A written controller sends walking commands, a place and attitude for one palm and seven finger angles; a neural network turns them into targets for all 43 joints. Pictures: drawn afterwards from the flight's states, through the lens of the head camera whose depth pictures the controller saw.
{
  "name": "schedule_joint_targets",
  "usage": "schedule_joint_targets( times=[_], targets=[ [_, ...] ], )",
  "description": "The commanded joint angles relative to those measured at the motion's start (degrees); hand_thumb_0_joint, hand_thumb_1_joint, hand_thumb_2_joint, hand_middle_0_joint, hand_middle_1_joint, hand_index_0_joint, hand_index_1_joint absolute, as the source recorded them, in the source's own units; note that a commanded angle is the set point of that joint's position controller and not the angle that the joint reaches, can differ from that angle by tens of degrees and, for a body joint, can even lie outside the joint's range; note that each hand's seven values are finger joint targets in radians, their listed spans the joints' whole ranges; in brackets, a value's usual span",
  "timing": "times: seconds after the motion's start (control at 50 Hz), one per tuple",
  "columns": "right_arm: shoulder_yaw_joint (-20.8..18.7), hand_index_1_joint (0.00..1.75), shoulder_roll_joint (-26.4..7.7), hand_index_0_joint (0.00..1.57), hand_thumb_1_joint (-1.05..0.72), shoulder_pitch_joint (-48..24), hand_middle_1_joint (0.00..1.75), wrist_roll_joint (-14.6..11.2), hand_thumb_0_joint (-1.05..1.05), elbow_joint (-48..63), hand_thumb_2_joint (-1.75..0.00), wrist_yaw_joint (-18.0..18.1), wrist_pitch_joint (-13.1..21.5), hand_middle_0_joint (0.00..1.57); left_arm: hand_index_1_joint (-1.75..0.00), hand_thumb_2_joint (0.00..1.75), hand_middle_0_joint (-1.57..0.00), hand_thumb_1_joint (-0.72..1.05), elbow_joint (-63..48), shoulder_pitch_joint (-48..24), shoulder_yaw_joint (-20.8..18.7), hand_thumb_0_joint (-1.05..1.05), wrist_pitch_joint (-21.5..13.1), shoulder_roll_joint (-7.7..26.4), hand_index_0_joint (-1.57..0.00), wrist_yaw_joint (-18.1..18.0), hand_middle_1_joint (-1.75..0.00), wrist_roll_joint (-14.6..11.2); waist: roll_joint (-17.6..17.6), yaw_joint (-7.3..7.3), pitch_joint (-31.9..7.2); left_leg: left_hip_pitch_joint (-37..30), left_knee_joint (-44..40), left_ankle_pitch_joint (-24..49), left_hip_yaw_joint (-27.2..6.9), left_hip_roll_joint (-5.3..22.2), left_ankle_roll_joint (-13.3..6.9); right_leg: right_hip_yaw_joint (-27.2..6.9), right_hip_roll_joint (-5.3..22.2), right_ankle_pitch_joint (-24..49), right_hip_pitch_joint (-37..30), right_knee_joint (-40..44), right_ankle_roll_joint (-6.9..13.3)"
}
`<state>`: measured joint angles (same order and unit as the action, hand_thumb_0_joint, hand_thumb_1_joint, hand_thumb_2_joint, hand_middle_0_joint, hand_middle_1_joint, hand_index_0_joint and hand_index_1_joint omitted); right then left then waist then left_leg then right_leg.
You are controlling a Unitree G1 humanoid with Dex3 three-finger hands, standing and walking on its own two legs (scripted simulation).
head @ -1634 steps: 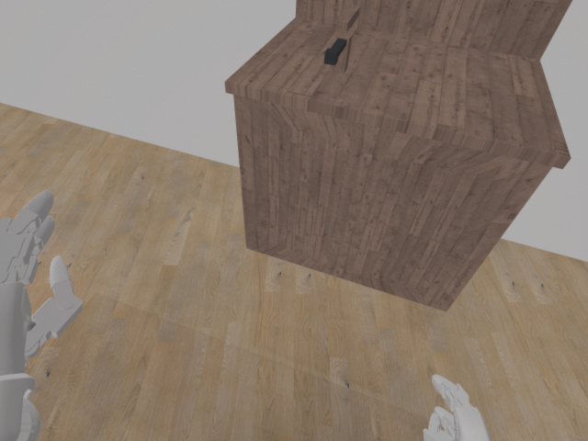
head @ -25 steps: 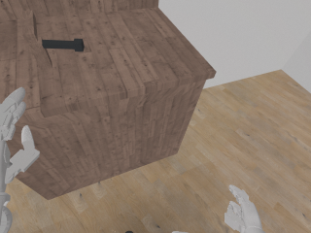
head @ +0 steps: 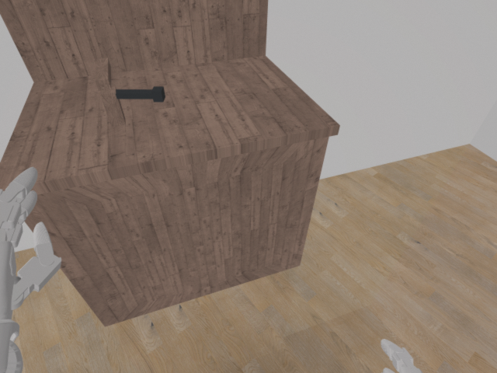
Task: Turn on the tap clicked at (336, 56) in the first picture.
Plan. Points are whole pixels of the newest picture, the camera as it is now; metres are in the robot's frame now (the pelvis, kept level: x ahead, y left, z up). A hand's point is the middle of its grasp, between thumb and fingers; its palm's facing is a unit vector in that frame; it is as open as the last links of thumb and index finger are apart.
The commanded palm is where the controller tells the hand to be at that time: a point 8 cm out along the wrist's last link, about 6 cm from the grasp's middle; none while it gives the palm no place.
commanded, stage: stop stepping back and stand still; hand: left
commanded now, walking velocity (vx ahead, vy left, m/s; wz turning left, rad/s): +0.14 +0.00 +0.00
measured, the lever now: (158, 94) +0.72 +0.23 +0.13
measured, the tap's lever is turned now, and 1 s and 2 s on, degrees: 72 72 72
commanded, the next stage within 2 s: stand and check the lever's angle in 0.16 s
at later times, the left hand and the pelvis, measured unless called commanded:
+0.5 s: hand (59, 260) +0.21 +0.23 +0.17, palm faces +0.40 -0.83 -0.38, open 7.4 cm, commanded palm +0.16 +0.28 +0.19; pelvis +0.02 +0.00 +0.01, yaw +3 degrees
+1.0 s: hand (48, 247) +0.23 +0.26 +0.17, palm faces +0.40 -0.83 -0.39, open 7.4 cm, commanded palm +0.18 +0.29 +0.19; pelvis +0.03 +0.01 +0.01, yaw +2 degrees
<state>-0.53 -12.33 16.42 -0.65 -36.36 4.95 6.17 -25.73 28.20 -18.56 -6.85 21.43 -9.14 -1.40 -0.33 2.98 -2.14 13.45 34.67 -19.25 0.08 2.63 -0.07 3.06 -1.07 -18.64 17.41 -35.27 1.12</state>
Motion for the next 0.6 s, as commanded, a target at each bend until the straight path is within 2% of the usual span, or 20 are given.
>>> schedule_joint_targets(
  times=[0.0, 0.02, 0.04, 0.1, 0.12, 0.14, 0.16, 0.18, 0.2, 0.24, 0.28, 0.3, 0.34, 0.36, 0.38, 0.42, 0.44, 0.5, 0.54, 0.58],
  targets=[
    [-3.15, 0.3, -6.28, 0.2, -0.9, -8.98, 0.3, 0.18, 0.0, 8.83, -0.9, -1.06, 2.57, 0.2, -0.3, 0.9, -0.2, 0.9, -9.31, -6.93, -4.87, 0.0, -4.28, 7.25, -0.2, 0.13, -0.3, 0.39, 20.99, -3.35, 2.45, 21.58, 21.97, -10.06, 1.18, -3.4, -1.91, -32.67, 18.37, -18.46, -9.65, 26.03, 6.63],
    [-2.92, 0.3, -6.4, 0.2, -0.9, -8.32, 0.3, 0.27, 0.0, 7.77, -0.9, -1.26, 2.76, 0.2, -0.3, 0.9, -0.2, 0.9, -10.25, -9.79, -4.88, 0.0, -4.81, 7.65, -0.2, 0.42, -0.3, -0.31, 15.06, -1.64, 2.54, 18.75, 28.6, -5.71, -2.25, -1.37, -1.48, -32.74, 19.16, -19.25, -4.08, 26.93, 8.38],
    [-2.43, 0.3, -5.91, 0.2, -0.9, -7.87, 0.3, 0.45, 0.0, 6.89, -0.9, -1.38, 2.92, 0.2, -0.3, 0.9, -0.2, 0.9, -10.63, -10.81, -5.25, 0.0, -4.82, 8.55, -0.2, 0.54, -0.3, -0.43, 8.17, -1.07, 2.63, 16.57, 26.84, -5.49, -2.53, 0.09, -1.5, -28.79, 18.8, -18.03, -1.29, 24.43, 9.22],
    [-1.26, 0.3, -5.01, 0.2, -0.9, -9.65, 0.3, 0.51, 0.0, 8.15, -0.9, -0.82, 3.07, 0.2, -0.3, 0.9, -0.2, 0.9, -15.53, -12.79, -4.71, 0.0, -5.08, 8.68, -0.2, -0.02, -0.3, -0.59, 5.07, -1.59, 1.46, -0.93, 5.03, -4.76, 0.45, 1.8, -2.68, -16.15, 15.86, -10.81, 6.76, 18.92, 7.48],
    [-0.82, 0.3, -5.07, 0.2, -0.9, -9.04, 0.3, 0.8, 0.0, 7.75, -0.9, -0.49, 3.02, 0.2, -0.3, 0.9, -0.2, 0.9, -15.23, -11.92, -4.68, 0.0, -4.97, 8.29, -0.2, -0.48, -0.3, -0.7, 3.38, -1.24, 0.4, -6.79, -2.78, -3.27, 2.22, -0.05, -2.67, -12.26, 12.82, -13.37, 8.18, 14.37, 5.58],
    [-0.86, 0.3, -6.11, 0.2, -0.9, -9.81, 0.3, 1.25, 0.0, 8.26, -0.9, -0.16, 2.95, 0.2, -0.3, 0.9, -0.2, 0.9, -15.44, -11.62, -4.45, 0.0, -4.81, 7.65, -0.2, -0.76, -0.3, -1.02, -4.67, -1.54, 1.35, -6.63, -11.51, -8.93, -3.08, 1.3, -3.64, -8.79, 7.42, -15.49, 9.09, 6.5, 3.3],
    [-0.89, 0.3, -7.36, 0.2, -0.9, -10.45, 0.3, 1.36, 0.0, 8.73, -0.9, -0.2, 3.07, 0.2, -0.3, 0.9, -0.2, 0.9, -16.95, -12.48, -4.32, 0.0, -4.96, 6.96, -0.2, -1.16, -0.3, -1.11, -16.74, -2.06, 3.35, -5.01, -21.64, -19.13, -17.25, 9.85, -7.01, -3.6, 0.83, -12.02, 12.11, -4.27, 0.04],
    [-0.84, 0.3, -6.66, 0.2, -0.9, -10.0, 0.3, 1.0, 0.0, 9.34, -0.9, -0.39, 3.31, 0.2, -0.3, 0.9, -0.2, 0.9, -17.79, -13.78, -5.36, 0.0, -4.6, 8.35, -0.2, -1.59, -0.3, -0.08, -17.21, -2.59, 1.32, 1.41, -26.53, -22.57, -22.25, 14.81, -10.22, -1.06, -1.72, -9.37, 7.57, -17.23, -1.57],
    [-1.45, 0.3, -5.82, 0.2, -0.9, -9.25, 0.3, 0.87, 0.0, 8.76, -0.9, -0.47, 3.52, 0.2, -0.3, 0.9, -0.2, 0.9, -17.61, -15.62, -7.28, 0.0, -4.71, 10.71, -0.2, -1.35, -0.3, -0.41, -13.42, -2.11, 2.05, 6.08, -27.36, -25.06, -24.26, 15.42, -11.16, -3.82, -0.81, -8.87, 6.48, -22.79, -1.85],
    [-0.61, 0.3, -4.69, 0.2, -0.9, -10.39, 0.3, 0.22, 0.0, 8.04, -0.9, -1.28, 4.36, 0.2, -0.3, 0.9, -0.2, 0.9, -9.93, -8.59, -5.55, 0.0, -3.46, 7.5, -0.2, -0.86, -0.3, -0.11, -8.53, -3.08, 5.18, 9.09, -23.34, -14.96, -17.0, 12.53, -9.34, -4.37, 2.36, -6.72, 1.81, -8.76, -1.86],
    [-0.49, 0.3, -5.11, 0.2, -0.9, -10.89, 0.3, 0.13, 0.0, 8.87, -0.9, -1.55, 3.98, 0.2, -0.3, 0.9, -0.2, 0.9, -11.2, -6.1, -5.31, 0.0, -3.56, 7.02, -0.2, -0.5, -0.3, 0.3, -5.74, -3.82, 3.69, 10.32, -13.98, -9.58, -7.85, 6.61, -5.26, -1.64, 0.66, 1.34, -8.42, 9.36, -1.67],
    [-0.88, 0.3, -5.18, 0.2, -0.9, -11.13, 0.3, 0.61, 0.0, 9.36, -0.9, -1.69, 3.85, 0.2, -0.3, 0.9, -0.2, 0.9, -11.41, -5.22, -5.66, 0.0, -3.93, 7.61, -0.2, -0.03, -0.3, 0.37, -0.52, -3.18, 3.54, 11.13, -6.98, -4.85, -3.62, 2.32, -3.25, -7.39, 3.3, 4.28, -9.64, 14.6, -0.15],
    [-1.65, 0.3, -4.57, 0.2, -0.9, -9.68, 0.3, 0.46, 0.0, 9.07, -0.9, -2.46, 3.51, 0.2, -0.3, 0.9, -0.2, 0.9, -13.18, -5.74, -6.13, 0.0, -3.94, 8.41, -0.2, 0.3, -0.3, -0.47, 10.51, -2.32, -0.68, 7.84, 6.3, -0.89, 1.03, -1.98, -0.67, -24.06, 13.94, -0.89, -6.03, 21.43, 4.65],
    [-2.33, 0.3, -4.89, 0.2, -0.9, -9.01, 0.3, 0.16, 0.0, 9.08, -0.9, -2.64, 3.14, 0.2, -0.3, 0.9, -0.2, 0.9, -14.39, -4.97, -5.89, 0.0, -3.79, 7.79, -0.2, 0.11, -0.3, -0.91, 10.4, -2.62, -0.82, 8.21, 9.73, -0.5, -0.19, -1.61, -0.36, -25.59, 15.89, 3.44, -6.93, 22.02, 6.3],
    [-1.97, 0.3, -4.82, 0.2, -0.9, -9.3, 0.3, 0.2, 0.0, 9.48, -0.9, -2.73, 3.01, 0.2, -0.3, 0.9, -0.2, 0.9, -16.21, -5.37, -6.27, 0.0, -3.95, 8.26, -0.2, -0.09, -0.3, -1.01, 7.8, -2.67, -1.19, 7.58, 8.65, -1.1, -1.17, -0.93, -0.48, -23.25, 16.06, 9.57, -7.64, 20.26, 7.2],
    [-1.11, 0.3, -4.28, 0.2, -0.9, -9.61, 0.3, 0.45, 0.0, 9.34, -0.9, -2.28, 2.64, 0.2, -0.3, 0.9, -0.2, 0.9, -17.01, -5.24, -7.2, 0.0, -4.23, 8.85, -0.2, -0.72, -0.3, -1.25, 3.74, -2.16, -2.48, 2.45, -2.51, 3.71, -1.46, -0.07, -0.95, -16.7, 13.92, 16.99, -8.74, 14.96, 5.51],
    [-1.01, 0.3, -4.72, 0.2, -0.9, -9.9, 0.3, 0.71, 0.0, 9.31, -0.9, -1.84, 2.59, 0.2, -0.3, 0.9, -0.2, 0.9, -16.52, -4.44, -7.65, 0.0, -4.42, 8.92, -0.2, -1.09, -0.3, -1.34, 1.15, -2.32, -3.65, -1.32, -8.35, 9.64, -1.65, 0.08, -1.15, -13.18, 10.59, 16.98, -9.04, 12.33, 3.47],
    [-1.95, 0.3, -6.38, 0.2, -0.9, -11.5, 0.3, 0.12, 0.0, 10.69, -0.9, -0.81, 2.18, 0.2, -0.3, 0.9, -0.2, 0.9, -14.28, -3.91, -6.45, 0.0, -3.92, 7.51, -0.2, -1.16, -0.3, -1.42, -2.78, -3.23, -2.24, -4.65, -11.12, 18.03, -5.77, 4.43, -2.86, -7.88, 3.32, 15.16, -6.5, 10.53, -0.35],
    [-1.44, 0.3, -5.85, 0.2, -0.9, -11.66, 0.3, 0.22, 0.0, 10.38, -0.9, -0.69, 1.88, 0.2, -0.3, 0.9, -0.2, 0.9, -13.58, -5.06, -6.15, 0.0, -3.81, 7.48, -0.2, -0.9, -0.3, -0.96, -4.76, -3.19, -2.24, -3.3, -11.18, 21.32, -5.24, 4.03, -2.49, -6.29, 3.1, 18.27, -8.35, 9.73, -0.75],
    [-1.88, 0.3, -6.28, 0.2, -0.9, -11.59, 0.3, 0.13, 0.0, 10.67, -0.9, -0.76, 2.0, 0.2, -0.3, 0.9, -0.2, 0.9, -13.83, -5.45, -5.49, 0.0, -3.95, 7.02, -0.2, -0.77, -0.3, -0.97, -2.69, -3.23, -3.67, -3.39, -10.53, 20.84, -4.58, 3.41, -2.13, -6.86, 3.36, 19.58, -10.17, 10.71, -0.67]
  ],
)
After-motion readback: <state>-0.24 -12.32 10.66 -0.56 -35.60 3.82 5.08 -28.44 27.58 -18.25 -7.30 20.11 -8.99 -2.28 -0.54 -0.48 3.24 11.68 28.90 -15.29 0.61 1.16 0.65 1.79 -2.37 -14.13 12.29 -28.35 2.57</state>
